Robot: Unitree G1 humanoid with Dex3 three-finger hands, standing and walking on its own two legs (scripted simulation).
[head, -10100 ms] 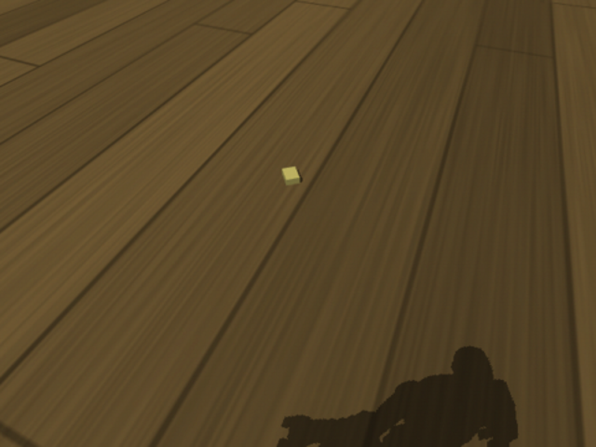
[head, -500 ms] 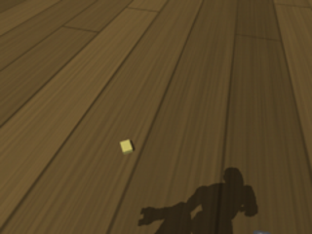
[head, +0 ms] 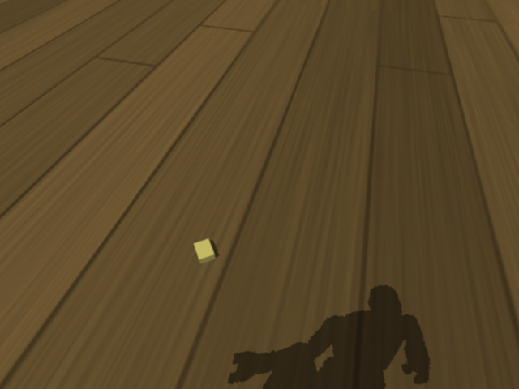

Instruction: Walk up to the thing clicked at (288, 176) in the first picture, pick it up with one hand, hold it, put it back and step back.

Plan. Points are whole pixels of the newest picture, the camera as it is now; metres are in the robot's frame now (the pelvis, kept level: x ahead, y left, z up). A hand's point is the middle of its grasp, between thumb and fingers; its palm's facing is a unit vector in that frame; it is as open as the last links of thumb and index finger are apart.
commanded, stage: stand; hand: left
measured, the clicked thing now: (204, 251) +0.84 +0.23 -0.76
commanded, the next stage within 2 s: walk up in 0.30 s
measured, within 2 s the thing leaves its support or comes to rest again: neither
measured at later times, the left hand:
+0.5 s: hand out of the picture +0.05 +0.29 -0.16, palm faces +0.05 -0.94 -0.35, open 7.4 cm
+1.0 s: hand (108, 340) +0.26 +0.28 -0.15, palm faces -0.05 -0.92 -0.40, open 7.4 cm
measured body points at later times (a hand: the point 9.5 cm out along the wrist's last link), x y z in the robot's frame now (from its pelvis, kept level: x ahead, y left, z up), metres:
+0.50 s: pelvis +0.02 +0.02 -0.01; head +0.03 +0.02 +0.44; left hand +0.05 +0.34 -0.13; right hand +0.10 -0.31 -0.12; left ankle +0.06 +0.14 -0.73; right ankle -0.02 -0.13 -0.75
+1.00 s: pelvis +0.18 +0.00 -0.03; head +0.19 -0.01 +0.42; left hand +0.27 +0.33 -0.12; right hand +0.19 -0.32 -0.15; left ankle +0.10 +0.15 -0.73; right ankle +0.26 -0.13 -0.75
